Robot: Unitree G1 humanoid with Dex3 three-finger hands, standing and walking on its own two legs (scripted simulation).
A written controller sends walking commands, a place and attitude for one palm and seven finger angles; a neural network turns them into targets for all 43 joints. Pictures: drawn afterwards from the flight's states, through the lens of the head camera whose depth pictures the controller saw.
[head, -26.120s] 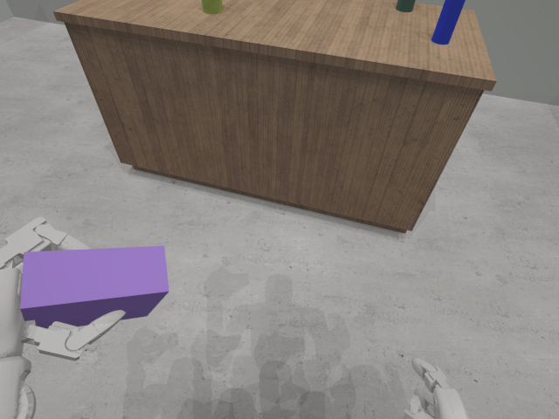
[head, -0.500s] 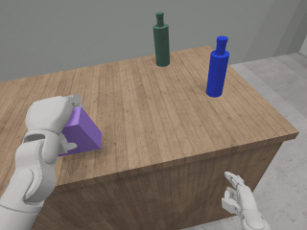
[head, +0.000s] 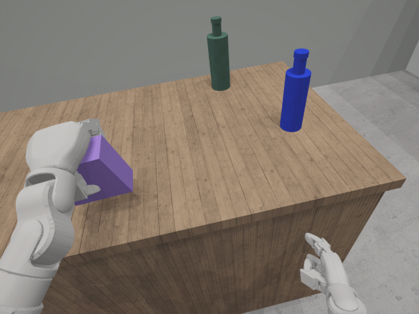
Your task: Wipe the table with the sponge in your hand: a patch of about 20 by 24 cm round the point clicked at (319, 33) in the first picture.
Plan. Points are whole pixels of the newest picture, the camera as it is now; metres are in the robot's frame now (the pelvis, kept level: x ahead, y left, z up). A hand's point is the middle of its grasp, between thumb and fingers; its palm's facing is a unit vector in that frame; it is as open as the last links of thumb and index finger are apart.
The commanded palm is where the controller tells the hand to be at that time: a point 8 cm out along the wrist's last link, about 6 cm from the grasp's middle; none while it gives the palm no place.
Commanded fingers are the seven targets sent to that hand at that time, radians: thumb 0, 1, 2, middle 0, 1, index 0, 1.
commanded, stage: lower the sponge onto the table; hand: left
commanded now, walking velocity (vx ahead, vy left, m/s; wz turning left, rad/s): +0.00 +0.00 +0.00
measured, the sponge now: (94, 178) +0.28 +0.28 +0.15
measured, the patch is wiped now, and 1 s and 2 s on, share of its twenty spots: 0.00 0.00 0.15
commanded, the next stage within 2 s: wipe forward along the first lane in 1.18 s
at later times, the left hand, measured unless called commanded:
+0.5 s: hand (81, 168) +0.27 +0.27 +0.19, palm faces +0.21 -0.10 -0.97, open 9.5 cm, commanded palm +0.22 +0.26 +0.24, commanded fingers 0.00 0.10 1.30 -1.20 -1.60 -1.20 -1.60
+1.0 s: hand (94, 187) +0.26 +0.26 +0.14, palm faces +0.10 -0.12 -0.99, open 9.5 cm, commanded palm +0.23 +0.26 +0.22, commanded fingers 0.00 0.10 1.30 -1.20 -1.60 -1.20 -1.60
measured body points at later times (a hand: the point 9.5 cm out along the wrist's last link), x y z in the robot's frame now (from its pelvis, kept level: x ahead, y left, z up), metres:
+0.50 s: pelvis +0.00 +0.00 +0.00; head -0.02 -0.05 +0.45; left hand +0.25 +0.28 +0.24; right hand +0.26 -0.18 -0.07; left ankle +0.02 +0.17 -0.74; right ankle +0.01 -0.13 -0.74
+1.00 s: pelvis +0.00 +0.00 +0.00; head -0.01 -0.05 +0.45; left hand +0.25 +0.27 +0.20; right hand +0.27 -0.18 -0.07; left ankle +0.02 +0.17 -0.74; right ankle +0.01 -0.13 -0.74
